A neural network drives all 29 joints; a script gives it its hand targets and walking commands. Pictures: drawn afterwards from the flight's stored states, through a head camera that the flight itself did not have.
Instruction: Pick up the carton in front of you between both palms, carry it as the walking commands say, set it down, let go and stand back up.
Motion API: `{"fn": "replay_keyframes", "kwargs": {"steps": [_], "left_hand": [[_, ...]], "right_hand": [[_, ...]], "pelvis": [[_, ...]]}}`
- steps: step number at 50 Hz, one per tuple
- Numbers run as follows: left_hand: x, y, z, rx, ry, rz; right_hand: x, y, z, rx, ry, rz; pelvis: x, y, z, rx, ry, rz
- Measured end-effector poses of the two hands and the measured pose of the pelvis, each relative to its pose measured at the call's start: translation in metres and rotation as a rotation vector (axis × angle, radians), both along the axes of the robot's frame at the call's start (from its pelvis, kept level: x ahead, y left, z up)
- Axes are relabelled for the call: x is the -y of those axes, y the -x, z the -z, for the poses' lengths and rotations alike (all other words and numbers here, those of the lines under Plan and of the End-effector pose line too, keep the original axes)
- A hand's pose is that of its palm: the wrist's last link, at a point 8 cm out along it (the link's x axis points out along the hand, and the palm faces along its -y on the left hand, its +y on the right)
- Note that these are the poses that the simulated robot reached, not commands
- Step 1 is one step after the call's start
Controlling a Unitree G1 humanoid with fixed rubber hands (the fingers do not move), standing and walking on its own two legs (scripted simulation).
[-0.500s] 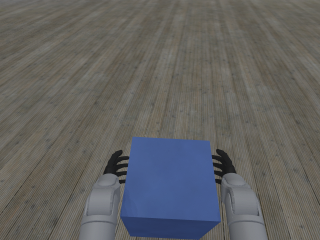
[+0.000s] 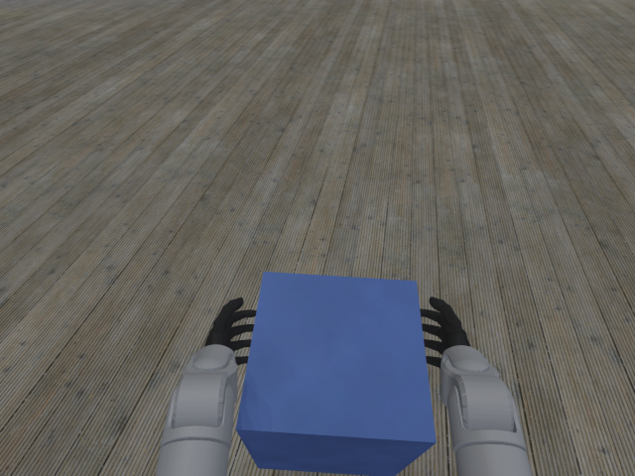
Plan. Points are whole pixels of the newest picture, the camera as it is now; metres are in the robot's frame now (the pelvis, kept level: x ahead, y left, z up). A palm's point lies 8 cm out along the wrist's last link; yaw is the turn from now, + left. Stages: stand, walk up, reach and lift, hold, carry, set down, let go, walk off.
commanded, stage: hold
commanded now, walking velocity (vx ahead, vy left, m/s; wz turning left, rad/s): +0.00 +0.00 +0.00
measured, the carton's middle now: (332, 380) +0.29 +0.00 -0.06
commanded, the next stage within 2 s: set down in 0.02 s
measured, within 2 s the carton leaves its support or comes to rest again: neither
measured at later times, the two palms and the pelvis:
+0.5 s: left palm (229, 360) +0.32 +0.15 -0.05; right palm (425, 359) +0.32 -0.14 -0.04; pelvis -0.06 -0.02 -0.04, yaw +4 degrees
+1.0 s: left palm (254, 377) +0.39 +0.15 -0.24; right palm (406, 391) +0.36 -0.14 -0.23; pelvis -0.06 +0.00 -0.16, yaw +3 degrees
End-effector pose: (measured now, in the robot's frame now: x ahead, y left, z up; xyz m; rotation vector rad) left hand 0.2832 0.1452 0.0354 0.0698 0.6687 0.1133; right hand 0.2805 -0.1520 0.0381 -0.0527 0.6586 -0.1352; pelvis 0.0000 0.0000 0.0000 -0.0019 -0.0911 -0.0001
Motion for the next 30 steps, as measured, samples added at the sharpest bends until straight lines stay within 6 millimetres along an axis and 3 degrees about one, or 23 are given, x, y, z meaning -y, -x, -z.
{"fn": "replay_keyframes", "kwargs": {"steps": [7,14,18,23,30], "left_hand": [[-0.005,0.011,-0.001,-0.005,0.013,-0.041],[0.003,-0.009,0.005,-0.002,0.025,-0.051],[-0.001,-0.022,0.017,-0.013,0.008,-0.041],[-0.007,-0.035,0.058,-0.048,-0.01,-0.021],[-0.01,-0.048,0.149,-0.051,-0.02,0.028]], "right_hand": [[-0.006,-0.001,-0.001,-0.005,-0.012,-0.016],[-0.002,-0.017,0.004,-0.004,-0.039,0.049],[-0.006,-0.03,0.016,-0.014,-0.036,0.047],[-0.012,-0.039,0.058,-0.046,-0.021,0.046],[-0.015,-0.042,0.147,-0.048,0.002,0.071]], "pelvis": [[0.004,0.017,0.002,0.044,0.001,-0.02],[0.01,0.035,0.012,0.047,0.0,-0.059],[0.013,0.044,0.019,0.01,0.003,-0.061],[0.015,0.052,0.03,-0.105,0.012,-0.065],[0.014,0.064,0.055,-0.338,0.024,-0.074]]}}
